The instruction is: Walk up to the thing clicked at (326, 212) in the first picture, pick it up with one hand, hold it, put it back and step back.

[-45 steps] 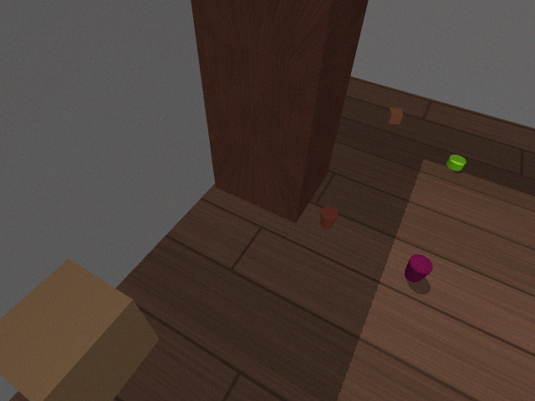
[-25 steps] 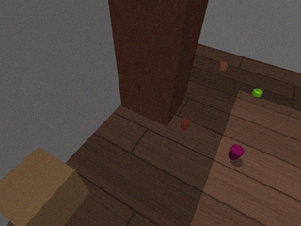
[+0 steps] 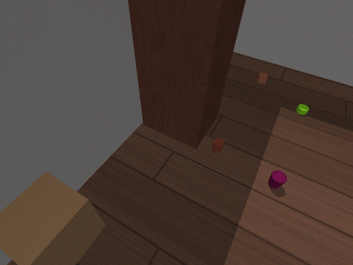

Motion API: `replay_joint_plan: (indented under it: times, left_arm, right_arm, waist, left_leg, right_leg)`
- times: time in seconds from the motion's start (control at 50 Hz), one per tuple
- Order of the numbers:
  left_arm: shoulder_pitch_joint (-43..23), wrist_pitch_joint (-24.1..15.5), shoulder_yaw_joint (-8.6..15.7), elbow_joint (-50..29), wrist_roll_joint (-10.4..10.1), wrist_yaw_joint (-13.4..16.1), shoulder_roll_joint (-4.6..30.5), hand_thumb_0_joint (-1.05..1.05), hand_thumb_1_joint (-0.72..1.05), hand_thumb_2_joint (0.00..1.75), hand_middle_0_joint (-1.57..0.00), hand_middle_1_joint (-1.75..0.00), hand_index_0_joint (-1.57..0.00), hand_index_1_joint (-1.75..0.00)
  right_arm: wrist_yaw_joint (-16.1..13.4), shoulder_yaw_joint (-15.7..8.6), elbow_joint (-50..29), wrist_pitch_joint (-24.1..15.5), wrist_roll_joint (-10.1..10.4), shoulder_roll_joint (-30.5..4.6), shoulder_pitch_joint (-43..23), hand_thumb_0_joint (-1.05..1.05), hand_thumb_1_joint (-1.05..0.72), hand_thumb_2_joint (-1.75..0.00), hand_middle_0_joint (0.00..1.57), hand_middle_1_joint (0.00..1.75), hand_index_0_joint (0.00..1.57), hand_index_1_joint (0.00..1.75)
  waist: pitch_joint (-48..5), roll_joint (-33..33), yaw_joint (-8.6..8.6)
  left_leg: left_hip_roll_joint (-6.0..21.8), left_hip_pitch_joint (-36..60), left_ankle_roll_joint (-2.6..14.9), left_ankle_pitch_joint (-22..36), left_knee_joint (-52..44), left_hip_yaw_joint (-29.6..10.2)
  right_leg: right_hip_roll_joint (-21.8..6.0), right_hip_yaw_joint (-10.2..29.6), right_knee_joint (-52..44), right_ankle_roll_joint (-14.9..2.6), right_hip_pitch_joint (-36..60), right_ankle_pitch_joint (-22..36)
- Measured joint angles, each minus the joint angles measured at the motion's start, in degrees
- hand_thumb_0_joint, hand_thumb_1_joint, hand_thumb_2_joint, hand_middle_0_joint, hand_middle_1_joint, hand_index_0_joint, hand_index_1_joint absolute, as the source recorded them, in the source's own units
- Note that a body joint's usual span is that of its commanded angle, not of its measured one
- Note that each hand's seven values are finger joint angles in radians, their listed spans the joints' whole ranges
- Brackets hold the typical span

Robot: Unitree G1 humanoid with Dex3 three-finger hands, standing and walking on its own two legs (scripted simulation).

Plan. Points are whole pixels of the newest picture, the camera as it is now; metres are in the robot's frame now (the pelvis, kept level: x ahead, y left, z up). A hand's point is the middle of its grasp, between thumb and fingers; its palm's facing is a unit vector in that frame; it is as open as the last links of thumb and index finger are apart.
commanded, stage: stand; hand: left
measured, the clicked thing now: (217, 146) +1.00 -0.31 -0.74
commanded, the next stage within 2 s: walk up in 0.22 s
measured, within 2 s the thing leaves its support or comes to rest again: neither
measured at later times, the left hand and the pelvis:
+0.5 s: hand out of the picture +0.14 +0.23 -0.15, palm faces -0.23 -0.90 -0.36, open 7.4 cm; pelvis +0.03 -0.05 -0.02, yaw -12 degrees
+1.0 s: hand (148, 192) +0.37 +0.09 -0.17, palm faces -0.47 -0.82 -0.33, open 7.4 cm; pelvis +0.19 -0.12 -0.02, yaw -26 degrees
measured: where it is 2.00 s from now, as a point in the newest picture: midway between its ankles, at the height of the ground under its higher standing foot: (227, 226)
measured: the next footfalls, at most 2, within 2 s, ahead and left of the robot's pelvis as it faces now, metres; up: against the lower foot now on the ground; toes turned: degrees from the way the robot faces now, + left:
right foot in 0.54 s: +0.12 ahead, -0.24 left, +0.00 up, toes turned -19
left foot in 0.86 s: +0.30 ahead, -0.04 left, +0.00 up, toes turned -18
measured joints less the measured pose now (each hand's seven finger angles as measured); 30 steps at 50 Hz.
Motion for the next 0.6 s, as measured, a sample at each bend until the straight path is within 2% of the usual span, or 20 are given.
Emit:
replay_joint_plan:
  times: [0.22, 0.26, 0.3, 0.32, 0.38, 0.46, 0.5, 0.54, 0.56, 0.58, 0.6]
  left_arm:
    - [0.2, 0.0, 0.0, -0.2, 0.0, 0.0, 0.1, 0.01, 0.91, 0.90, -0.21, -0.30, -0.20, -0.30]
    - [1.8, 0.9, 1.5, -2.8, 0.8, -1.5, 0.5, 0.01, 0.91, 0.90, -0.21, -0.30, -0.20, -0.30]
    - [3.6, 2.3, 2.9, -4.6, 1.6, -3.0, 1.4, 0.01, 0.91, 0.90, -0.21, -0.30, -0.20, -0.30]
    - [4.2, 2.9, 3.3, -5.2, 1.8, -3.6, 1.9, 0.01, 0.91, 0.90, -0.21, -0.30, -0.20, -0.30]
    - [5.5, 3.5, 4.6, -7.1, 1.7, -5.4, 3.6, 0.01, 0.91, 0.90, -0.21, -0.30, -0.20, -0.30]
    - [7.1, 3.2, 5.7, -9.8, 1.6, -7.2, 5.0, 0.01, 0.91, 0.90, -0.21, -0.30, -0.20, -0.30]
    - [7.9, 2.8, 6.0, -10.5, 1.6, -7.5, 5.6, 0.01, 0.91, 0.90, -0.21, -0.30, -0.20, -0.30]
    - [8.8, 2.0, 6.4, -11.1, 1.7, -7.3, 6.4, 0.01, 0.91, 0.90, -0.21, -0.30, -0.20, -0.30]
    - [8.8, 1.3, 6.7, -11.3, 1.8, -6.9, 6.3, 0.01, 0.91, 0.90, -0.21, -0.30, -0.20, -0.30]
    - [9.0, 0.7, 6.8, -11.9, 1.7, -6.3, 6.0, 0.01, 0.91, 0.90, -0.21, -0.30, -0.20, -0.30]
    - [9.3, 0.1, 6.8, -12.6, 1.4, -5.8, 5.6, 0.01, 0.91, 0.90, -0.21, -0.30, -0.20, -0.30]
  right_arm:
    - [0.0, 0.1, -0.1, 0.0, 0.0, -0.1, 0.1, 0.00, -0.91, -0.90, 0.21, 0.30, 0.21, 0.30]
    - [0.5, -1.3, -2.0, -0.6, -0.7, 0.0, 0.4, 0.00, -0.91, -0.90, 0.21, 0.30, 0.21, 0.30]
    - [0.6, -2.8, -4.7, -2.0, -1.0, -0.1, 1.1, 0.00, -0.90, -0.90, 0.21, 0.30, 0.21, 0.30]
    - [0.5, -3.4, -6.0, -2.5, -1.0, -0.4, 1.6, 0.00, -0.90, -0.90, 0.21, 0.30, 0.21, 0.30]
    - [0.3, -4.5, -8.3, -3.2, -1.5, -1.7, 3.5, 0.00, -0.90, -0.90, 0.21, 0.30, 0.21, 0.30]
    - [0.7, -5.9, -9.4, -2.8, -2.3, -4.7, 5.4, 0.00, -0.90, -0.90, 0.21, 0.30, 0.21, 0.30]
    - [0.9, -6.4, -9.8, -2.5, -2.3, -6.1, 5.9, 0.00, -0.90, -0.90, 0.21, 0.30, 0.21, 0.30]
    - [1.0, -6.6, -10.4, -2.0, -2.3, -7.2, 6.6, 0.00, -0.90, -0.90, 0.21, 0.30, 0.21, 0.30]
    - [0.8, -6.7, -10.5, -1.6, -2.2, -7.9, 6.8, 0.00, -0.90, -0.90, 0.21, 0.30, 0.21, 0.30]
    - [0.7, -6.6, -10.5, -1.0, -1.8, -8.3, 6.8, 0.00, -0.90, -0.90, 0.21, 0.30, 0.21, 0.30]
    - [0.7, -6.4, -10.4, -0.4, -1.6, -8.2, 6.5, 0.01, -0.90, -0.90, 0.21, 0.30, 0.21, 0.30]
  waist:
    - [-0.1, 0.0, 0.01]
    - [-0.1, -0.5, 0.66]
    - [-0.1, -1.0, 0.90]
    - [0.0, -1.0, 0.64]
    - [0.5, -1.2, 0.30]
    - [1.2, -0.3, 0.57]
    - [1.3, 0.1, 0.48]
    - [0.8, 0.5, 0.29]
    - [1.1, 1.8, 0.15]
    - [1.3, 2.6, 0.33]
    - [1.5, 2.7, 0.82]
  left_leg:
    - [0.0, 0.1, 0.06, 0.0, -0.1, 0.1]
    - [0.1, -0.7, 0.61, -1.6, 1.8, 1.8]
    - [0.7, -0.9, 0.73, -2.7, 3.0, 4.3]
    - [1.2, -0.7, 0.67, -3.1, 3.1, 5.1]
    - [2.6, 0.8, -0.04, -3.9, 2.9, 7.0]
    - [5.2, 2.9, -1.76, -7.0, 5.0, 9.6]
    - [6.7, 3.3, -2.66, -10.0, 8.2, 10.8]
    - [8.8, 2.4, -2.30, -14.7, 14.4, 11.5]
    - [10.6, 0.8, -0.76, -17.0, 19.7, 10.0]
    - [10.7, -1.9, -0.09, -19.3, 26.8, 6.9]
    - [9.2, -4.9, -0.07, -20.6, 33.5, 4.3]
  right_leg:
    - [0.0, 0.1, -0.2, 0.08, 0.1, 0.1]
    - [0.2, 1.7, 5.3, -1.14, -2.8, -4.2]
    - [0.1, 2.1, 17.5, -1.60, -8.9, -10.1]
    - [-0.1, 2.0, 23.1, -1.58, -11.9, -11.1]
    - [-2.1, 1.9, 30.8, -1.29, -17.6, -10.8]
    - [-5.3, 1.3, 24.8, -0.97, -18.7, -8.5]
    - [-5.9, 0.3, 21.2, -1.28, -17.6, -6.8]
    - [-5.2, -1.1, 18.6, -1.29, -15.7, -4.1]
    - [-3.8, -1.8, 20.2, -0.71, -15.7, -3.2]
    - [-2.6, -2.1, 22.4, -0.48, -16.1, -4.5]
    - [-2.0, -1.7, 23.6, -0.67, -16.3, -5.7]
